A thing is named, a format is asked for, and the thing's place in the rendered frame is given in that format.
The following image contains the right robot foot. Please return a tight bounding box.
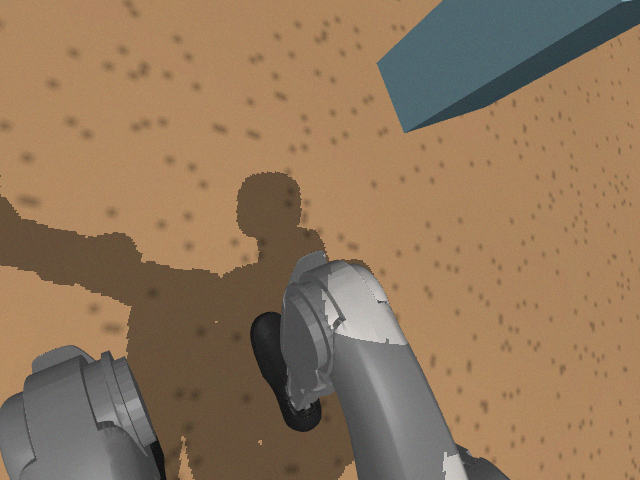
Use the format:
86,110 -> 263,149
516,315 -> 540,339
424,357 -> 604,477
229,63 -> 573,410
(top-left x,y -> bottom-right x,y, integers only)
250,312 -> 322,432

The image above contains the right robot hand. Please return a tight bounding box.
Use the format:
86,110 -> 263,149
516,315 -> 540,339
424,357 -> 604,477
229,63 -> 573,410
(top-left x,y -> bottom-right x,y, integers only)
455,443 -> 510,480

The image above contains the left robot foot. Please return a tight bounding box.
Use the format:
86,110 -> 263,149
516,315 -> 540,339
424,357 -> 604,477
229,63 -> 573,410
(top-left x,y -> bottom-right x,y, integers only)
150,433 -> 167,480

